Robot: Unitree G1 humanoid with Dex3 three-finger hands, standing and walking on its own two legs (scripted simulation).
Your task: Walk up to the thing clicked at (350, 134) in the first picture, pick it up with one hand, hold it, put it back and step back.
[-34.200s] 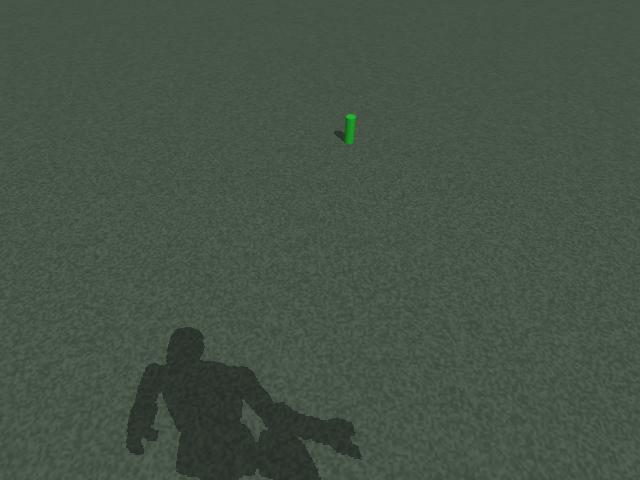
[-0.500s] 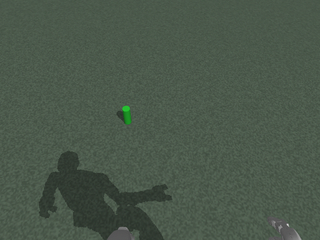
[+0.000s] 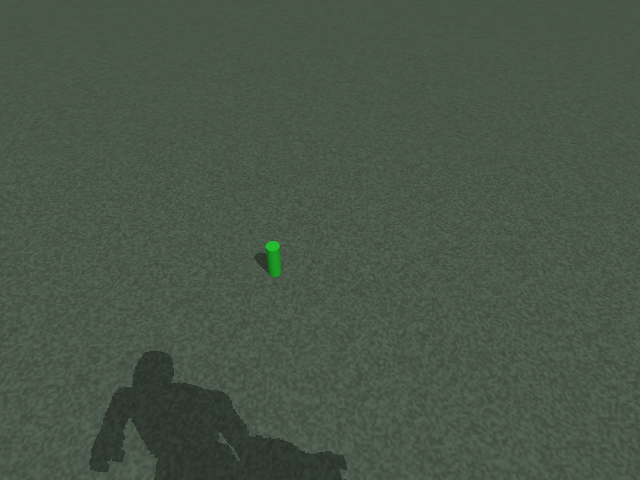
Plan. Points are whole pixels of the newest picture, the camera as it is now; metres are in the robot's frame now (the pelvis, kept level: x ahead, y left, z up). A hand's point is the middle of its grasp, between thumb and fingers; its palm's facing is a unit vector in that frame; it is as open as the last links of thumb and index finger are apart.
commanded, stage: step back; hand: left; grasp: from the side
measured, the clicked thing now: (273, 259) +1.06 +0.19 -0.69
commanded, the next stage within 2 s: stand in 0.68 s
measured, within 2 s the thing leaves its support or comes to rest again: neither
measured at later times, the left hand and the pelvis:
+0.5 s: hand out of the picture +0.10 +0.28 -0.16, palm faces +0.07 -0.92 -0.39, open 7.4 cm; pelvis +0.04 +0.01 -0.01, yaw +2 degrees
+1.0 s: hand out of the picture +0.11 +0.28 -0.14, palm faces +0.01 -0.94 -0.34, open 7.4 cm; pelvis +0.04 +0.02 +0.01, yaw +1 degrees
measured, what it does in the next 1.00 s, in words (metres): steps on the spot: right foot, then left foot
